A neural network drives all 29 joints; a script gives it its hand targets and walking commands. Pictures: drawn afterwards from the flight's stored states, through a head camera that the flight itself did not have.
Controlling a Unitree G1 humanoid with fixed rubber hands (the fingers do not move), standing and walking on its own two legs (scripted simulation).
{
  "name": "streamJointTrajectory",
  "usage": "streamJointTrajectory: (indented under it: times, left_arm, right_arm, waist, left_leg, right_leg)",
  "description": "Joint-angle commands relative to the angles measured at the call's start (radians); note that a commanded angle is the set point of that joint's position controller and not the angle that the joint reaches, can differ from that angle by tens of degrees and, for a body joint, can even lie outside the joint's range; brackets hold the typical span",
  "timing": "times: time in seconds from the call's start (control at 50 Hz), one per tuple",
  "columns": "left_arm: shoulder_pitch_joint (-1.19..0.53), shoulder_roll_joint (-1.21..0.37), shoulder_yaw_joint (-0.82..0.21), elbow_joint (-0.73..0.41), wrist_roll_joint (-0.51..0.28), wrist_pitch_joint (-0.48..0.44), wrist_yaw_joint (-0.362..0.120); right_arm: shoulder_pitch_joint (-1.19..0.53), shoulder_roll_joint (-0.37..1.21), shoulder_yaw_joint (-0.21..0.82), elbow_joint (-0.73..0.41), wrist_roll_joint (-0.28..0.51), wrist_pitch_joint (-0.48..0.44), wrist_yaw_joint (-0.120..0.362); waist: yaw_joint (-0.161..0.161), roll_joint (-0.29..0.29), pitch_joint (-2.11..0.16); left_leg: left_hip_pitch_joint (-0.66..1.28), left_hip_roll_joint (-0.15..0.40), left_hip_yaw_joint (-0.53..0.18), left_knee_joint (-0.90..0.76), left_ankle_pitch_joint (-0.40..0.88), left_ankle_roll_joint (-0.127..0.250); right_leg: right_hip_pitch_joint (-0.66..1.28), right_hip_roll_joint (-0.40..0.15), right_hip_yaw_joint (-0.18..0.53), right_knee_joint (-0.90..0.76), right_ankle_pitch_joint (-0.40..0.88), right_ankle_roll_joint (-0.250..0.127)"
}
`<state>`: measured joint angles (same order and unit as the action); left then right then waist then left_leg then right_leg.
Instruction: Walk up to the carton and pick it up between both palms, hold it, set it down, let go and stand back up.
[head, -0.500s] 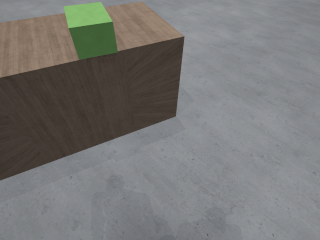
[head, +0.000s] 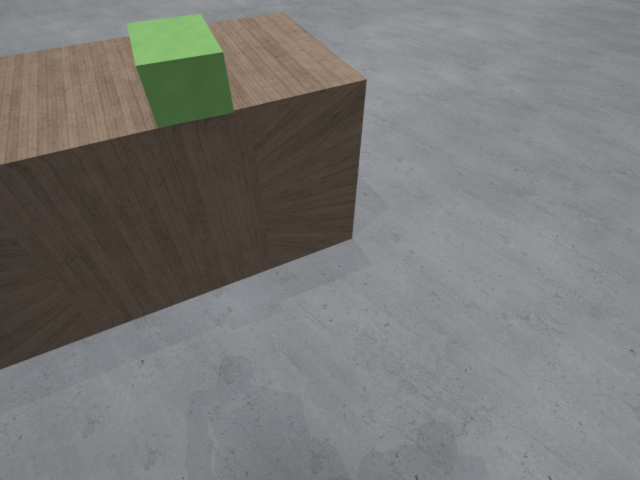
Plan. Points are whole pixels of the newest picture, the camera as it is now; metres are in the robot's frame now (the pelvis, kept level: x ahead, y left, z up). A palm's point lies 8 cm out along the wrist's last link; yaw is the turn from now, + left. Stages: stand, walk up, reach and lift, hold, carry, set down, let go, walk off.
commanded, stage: stand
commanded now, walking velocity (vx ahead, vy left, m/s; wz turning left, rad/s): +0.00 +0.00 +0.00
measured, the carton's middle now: (180, 67) +1.08 +0.43 +0.02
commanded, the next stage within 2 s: none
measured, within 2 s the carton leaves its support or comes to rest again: neither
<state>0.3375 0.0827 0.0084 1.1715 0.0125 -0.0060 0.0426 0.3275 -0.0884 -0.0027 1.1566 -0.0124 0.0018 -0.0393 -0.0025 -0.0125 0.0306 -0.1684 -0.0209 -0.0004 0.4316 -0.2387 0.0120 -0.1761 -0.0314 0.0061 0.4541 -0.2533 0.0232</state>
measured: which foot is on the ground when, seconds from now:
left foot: down 0.00-1.00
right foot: down 0.00-1.00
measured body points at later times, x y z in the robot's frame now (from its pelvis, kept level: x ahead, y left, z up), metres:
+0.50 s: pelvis +0.01 +0.00 +0.00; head +0.03 +0.00 +0.45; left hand -0.03 +0.19 -0.16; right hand -0.02 -0.21 -0.16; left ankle +0.00 +0.11 -0.74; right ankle -0.01 -0.13 -0.74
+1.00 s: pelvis +0.02 -0.01 +0.00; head +0.03 +0.00 +0.45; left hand -0.01 +0.20 -0.17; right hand +0.00 -0.21 -0.16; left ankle +0.00 +0.11 -0.74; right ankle -0.01 -0.13 -0.74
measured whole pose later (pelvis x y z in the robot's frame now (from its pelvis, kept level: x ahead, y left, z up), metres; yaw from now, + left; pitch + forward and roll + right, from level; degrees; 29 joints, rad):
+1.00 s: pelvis +0.02 -0.01 +0.00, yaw +0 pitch -2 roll +0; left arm 0.30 0.10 0.02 1.17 0.02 -0.01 0.05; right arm 0.31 -0.10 -0.01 1.15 -0.01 -0.01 -0.05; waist 0.00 -0.01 0.04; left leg -0.13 -0.01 -0.01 0.43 -0.27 0.00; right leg -0.13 -0.02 0.00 0.44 -0.28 0.02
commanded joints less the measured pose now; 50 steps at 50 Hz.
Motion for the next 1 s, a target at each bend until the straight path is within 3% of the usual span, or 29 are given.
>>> streamJointTrajectory:
  times: [0.0,0.04,0.08,0.18,0.22,0.26,0.28,0.3,0.38,0.4,0.44,0.46,0.48,0.5,0.52,0.54,0.58,0.62,0.68,0.72,0.74,0.78,0.82,0.84,0.9,0.92,0.94,0.96,0.98]
  left_arm:
    - [0.128,0.062,0.006,-0.005,-0.002,-0.006,0.009]
    - [0.102,0.078,0.010,-0.006,0.004,-0.003,0.007]
    - [0.094,0.084,0.015,-0.003,-0.004,0.000,0.007]
    - [0.110,0.077,0.015,0.001,-0.003,-0.010,0.007]
    - [0.086,0.060,0.010,0.001,0.008,-0.008,0.007]
    - [0.081,0.074,0.016,-0.014,0.003,-0.010,0.006]
    - [0.083,0.095,0.019,-0.017,0.003,-0.012,0.005]
    - [0.103,0.081,0.015,-0.015,0.006,-0.013,0.004]
    - [0.088,0.035,0.003,-0.013,0.004,-0.005,0.003]
    - [0.107,0.047,0.002,-0.017,-0.001,-0.002,-0.001]
    - [0.114,0.069,0.013,-0.010,0.000,-0.005,0.002]
    - [0.123,0.089,0.015,-0.014,0.000,-0.005,-0.001]
    - [0.109,0.084,0.018,-0.017,0.000,-0.009,0.001]
    - [0.070,0.074,0.017,-0.015,0.004,-0.011,0.009]
    - [0.079,0.072,0.014,-0.014,0.003,-0.011,0.010]
    - [0.100,0.086,0.021,-0.018,-0.001,-0.011,0.007]
    - [0.100,0.067,0.017,-0.008,-0.002,-0.003,0.008]
    - [0.082,0.085,0.023,-0.007,-0.001,-0.006,0.009]
    - [0.048,0.072,0.024,-0.014,0.007,-0.006,0.010]
    - [0.080,0.069,0.020,-0.009,0.002,-0.010,0.007]
    - [0.106,0.078,0.023,0.001,-0.003,-0.006,0.005]
    - [0.088,0.104,0.033,0.000,0.003,-0.014,0.005]
    - [0.066,0.073,0.022,0.004,0.003,-0.013,0.006]
    - [0.059,0.090,0.025,0.003,0.004,-0.009,0.009]
    - [0.065,0.078,0.021,-0.001,0.000,0.000,0.009]
    - [0.063,0.089,0.025,0.000,0.003,0.001,0.010]
    - [0.058,0.110,0.027,-0.003,0.004,-0.001,0.011]
    - [0.057,0.075,0.021,-0.008,0.001,-0.005,0.012]
    - [0.056,0.091,0.023,-0.003,0.006,-0.003,0.013]
  right_arm:
    - [0.079,-0.081,-0.007,0.006,-0.004,-0.017,-0.005]
    - [0.070,-0.095,-0.014,-0.003,-0.004,-0.016,-0.006]
    - [0.080,-0.108,-0.019,-0.017,0.002,-0.016,-0.002]
    - [0.068,-0.076,-0.011,-0.016,0.003,-0.019,-0.004]
    - [0.082,-0.090,-0.018,-0.013,0.000,-0.017,-0.012]
    - [0.074,-0.071,-0.017,-0.011,-0.003,-0.012,-0.010]
    - [0.085,-0.061,-0.011,-0.012,-0.001,-0.009,-0.011]
    - [0.071,-0.056,-0.009,-0.006,-0.004,-0.006,-0.009]
    - [0.129,-0.091,-0.012,0.008,-0.003,-0.002,-0.004]
    - [0.113,-0.102,-0.014,0.000,0.002,-0.003,-0.005]
    - [0.072,-0.078,-0.011,-0.013,-0.003,-0.010,-0.003]
    - [0.059,-0.063,-0.008,-0.010,-0.001,-0.015,-0.002]
    - [0.043,-0.057,-0.009,-0.016,-0.001,-0.016,-0.010]
    - [0.075,-0.081,-0.014,-0.020,0.000,-0.020,-0.009]
    - [0.102,-0.105,-0.020,-0.012,0.001,-0.020,-0.009]
    - [0.077,-0.077,-0.011,-0.005,0.001,-0.020,-0.005]
    - [0.044,-0.092,-0.021,-0.030,0.003,-0.028,-0.009]
    - [0.059,-0.085,-0.023,-0.019,0.006,-0.027,-0.011]
    - [0.094,-0.096,-0.025,0.000,0.001,-0.028,-0.015]
    - [0.089,-0.077,-0.017,-0.001,0.006,-0.026,-0.011]
    - [0.065,-0.076,-0.019,-0.008,0.005,-0.023,-0.010]
    - [0.106,-0.079,-0.018,0.000,0.000,-0.021,-0.018]
    - [0.099,-0.113,-0.028,0.000,0.008,-0.021,-0.011]
    - [0.094,-0.109,-0.027,0.001,0.005,-0.024,-0.017]
    - [0.090,-0.103,-0.023,-0.005,0.004,-0.020,-0.005]
    - [0.061,-0.088,-0.022,-0.019,0.005,-0.016,-0.008]
    - [0.066,-0.057,-0.012,-0.008,0.002,-0.015,-0.009]
    - [0.083,-0.079,-0.018,-0.007,0.001,-0.019,-0.014]
    - [0.062,-0.077,-0.018,-0.010,0.002,-0.023,-0.021]
  waist:
    - [0.020,0.094,0.131]
    - [0.011,-0.011,0.106]
    - [-0.009,-0.006,0.117]
    - [0.003,-0.014,0.026]
    - [0.000,-0.068,0.120]
    - [-0.001,0.008,0.073]
    - [-0.012,0.013,0.065]
    - [0.008,0.023,0.058]
    - [-0.012,0.003,0.111]
    - [0.001,0.042,0.102]
    - [0.004,0.035,0.049]
    - [0.024,0.015,0.063]
    - [0.019,-0.033,0.052]
    - [-0.006,-0.022,0.029]
    - [-0.005,0.033,0.056]
    - [0.012,0.042,0.028]
    - [0.013,-0.019,0.011]
    - [0.008,0.016,0.057]
    - [-0.002,0.002,0.055]
    - [-0.001,0.047,0.037]
    - [0.013,-0.008,0.050]
    - [-0.007,-0.004,0.030]
    - [-0.009,0.004,0.071]
    - [-0.005,-0.040,0.102]
    - [-0.002,0.007,0.113]
    - [0.008,0.051,0.091]
    - [-0.004,0.057,0.108]
    - [0.001,0.003,0.094]
    - [0.009,0.018,0.079]
  left_leg:
    - [-0.080,0.081,-0.078,-0.089,0.139,0.024]
    - [-0.078,0.092,-0.097,-0.098,0.069,0.032]
    - [-0.044,0.082,-0.086,-0.079,0.098,0.024]
    - [0.005,0.084,-0.077,-0.062,0.166,0.028]
    - [-0.018,0.096,-0.073,-0.061,0.155,0.020]
    - [-0.012,0.085,-0.076,-0.059,0.143,0.024]
    - [-0.022,0.086,-0.073,-0.056,0.137,0.019]
    - [-0.001,0.080,-0.065,-0.059,0.143,0.016]
    - [-0.069,0.090,-0.080,-0.091,0.102,0.015]
    - [-0.083,0.084,-0.092,-0.101,0.048,0.017]
    - [-0.011,0.086,-0.082,-0.091,0.078,0.022]
    - [-0.003,0.090,-0.067,-0.073,0.140,0.019]
    - [0.031,0.097,-0.079,-0.060,0.196,0.025]
    - [0.025,0.093,-0.070,-0.054,0.213,0.025]
    - [-0.044,0.088,-0.074,-0.078,0.186,0.019]
    - [-0.039,0.085,-0.070,-0.068,0.202,0.017]
    - [0.016,0.098,-0.070,-0.062,0.171,0.029]
    - [0.003,0.089,-0.072,-0.062,0.213,0.023]
    - [0.004,0.097,-0.078,-0.076,0.260,0.027]
    - [0.037,0.101,-0.072,-0.056,0.262,0.025]
    - [0.016,0.097,-0.069,-0.060,0.229,0.028]
    - [0.085,0.111,-0.066,-0.044,0.326,0.029]
    - [0.041,0.096,-0.058,-0.056,0.285,0.023]
    - [0.007,0.109,-0.078,-0.074,0.263,0.024]
    - [-0.017,0.091,-0.071,-0.079,0.208,0.017]
    - [-0.010,0.092,-0.070,-0.081,0.167,0.021]
    - [-0.002,0.088,-0.055,-0.082,0.202,0.018]
    - [0.029,0.097,-0.064,-0.071,0.243,0.016]
    - [0.019,0.102,-0.075,-0.071,0.264,0.020]
  right_leg:
    - [-0.034,-0.064,0.065,-0.098,0.114,-0.044]
    - [-0.034,-0.046,0.028,-0.097,0.079,-0.036]
    - [-0.045,-0.047,0.049,-0.103,0.094,-0.036]
    - [-0.021,-0.056,0.052,-0.099,0.140,-0.039]
    - [-0.068,-0.055,0.051,-0.109,0.103,-0.034]
    - [-0.049,-0.052,0.050,-0.107,0.104,-0.038]
    - [-0.022,-0.050,0.048,-0.105,0.118,-0.045]
    - [-0.041,-0.051,0.060,-0.099,0.116,-0.046]
    - [-0.027,-0.050,0.051,-0.095,0.106,-0.046]
    - [-0.019,-0.046,0.047,-0.099,0.081,-0.040]
    - [-0.025,-0.045,0.041,-0.082,0.095,-0.038]
    - [-0.032,-0.045,0.048,-0.087,0.128,-0.037]
    - [-0.034,-0.048,0.046,-0.086,0.150,-0.039]
    - [-0.014,-0.052,0.043,-0.086,0.160,-0.039]
    - [0.022,-0.055,0.056,-0.084,0.165,-0.040]
    - [0.067,-0.059,0.046,-0.078,0.186,-0.037]
    - [0.000,-0.051,0.044,-0.090,0.160,-0.041]
    - [0.006,-0.051,0.043,-0.095,0.191,-0.034]
    - [0.007,-0.055,0.043,-0.078,0.205,-0.041]
    - [-0.008,-0.058,0.049,-0.097,0.192,-0.041]
    - [0.002,-0.046,0.033,-0.091,0.184,-0.032]
    - [-0.001,-0.058,0.048,-0.083,0.238,-0.040]
    - [-0.007,-0.060,0.046,-0.096,0.220,-0.034]
    - [-0.004,-0.053,0.036,-0.096,0.201,-0.037]
    - [-0.012,-0.050,0.039,-0.096,0.159,-0.029]
    - [-0.010,-0.052,0.038,-0.100,0.140,-0.031]
    - [-0.003,-0.062,0.051,-0.100,0.171,-0.032]
    - [-0.024,-0.059,0.041,-0.098,0.174,-0.037]
    - [0.003,-0.057,0.041,-0.099,0.184,-0.038]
